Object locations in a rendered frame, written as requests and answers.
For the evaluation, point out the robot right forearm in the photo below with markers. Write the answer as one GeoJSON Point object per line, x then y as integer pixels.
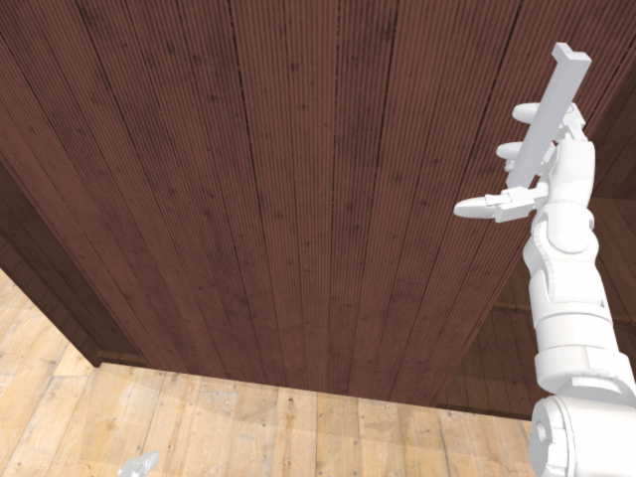
{"type": "Point", "coordinates": [578, 353]}

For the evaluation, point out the left robot hand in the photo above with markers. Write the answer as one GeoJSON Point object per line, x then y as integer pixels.
{"type": "Point", "coordinates": [140, 466]}

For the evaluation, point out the right robot hand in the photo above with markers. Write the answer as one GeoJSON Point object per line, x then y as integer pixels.
{"type": "Point", "coordinates": [568, 170]}

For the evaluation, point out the handle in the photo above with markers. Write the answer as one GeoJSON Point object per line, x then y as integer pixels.
{"type": "Point", "coordinates": [570, 70]}

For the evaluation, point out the right robot upper arm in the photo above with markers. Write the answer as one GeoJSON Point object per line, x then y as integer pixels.
{"type": "Point", "coordinates": [576, 437]}

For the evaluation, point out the wardrobe door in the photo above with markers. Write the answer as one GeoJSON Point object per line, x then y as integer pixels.
{"type": "Point", "coordinates": [23, 228]}
{"type": "Point", "coordinates": [263, 191]}

